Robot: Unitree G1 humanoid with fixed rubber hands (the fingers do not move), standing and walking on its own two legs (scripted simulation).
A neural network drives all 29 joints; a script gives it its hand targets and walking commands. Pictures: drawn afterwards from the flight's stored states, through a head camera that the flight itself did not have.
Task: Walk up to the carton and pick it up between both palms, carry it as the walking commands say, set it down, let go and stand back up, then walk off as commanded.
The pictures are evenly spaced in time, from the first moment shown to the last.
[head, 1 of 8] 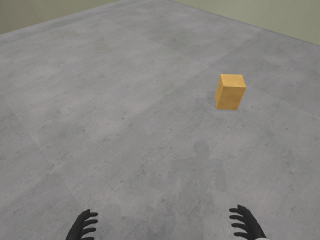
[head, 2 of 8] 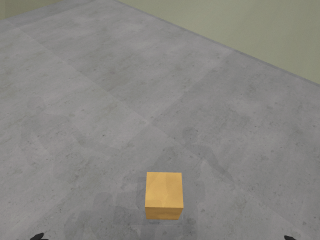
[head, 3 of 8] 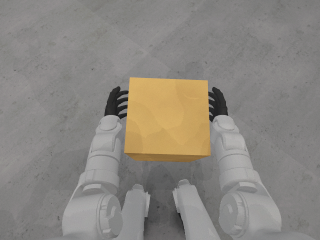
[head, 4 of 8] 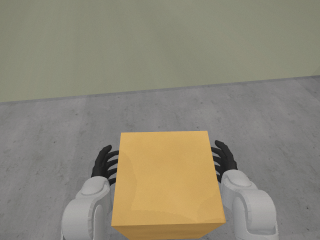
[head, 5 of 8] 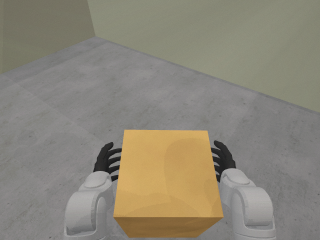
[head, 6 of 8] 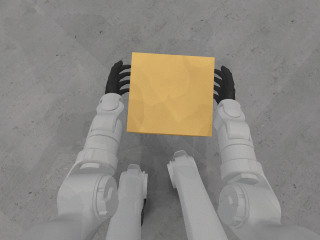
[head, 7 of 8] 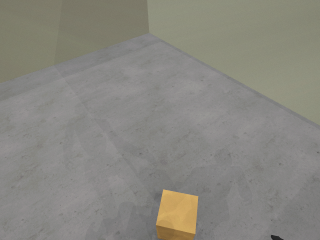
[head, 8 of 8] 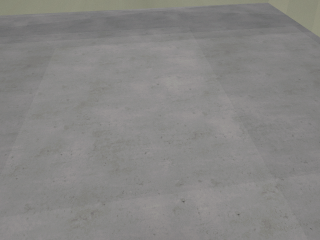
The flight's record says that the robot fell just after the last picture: no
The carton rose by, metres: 0.67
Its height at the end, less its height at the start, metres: +0.00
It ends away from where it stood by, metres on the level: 0.92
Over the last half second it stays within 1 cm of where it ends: yes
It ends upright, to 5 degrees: yes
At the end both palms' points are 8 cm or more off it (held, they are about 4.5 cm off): yes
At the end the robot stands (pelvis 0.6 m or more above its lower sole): yes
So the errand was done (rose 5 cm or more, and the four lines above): yes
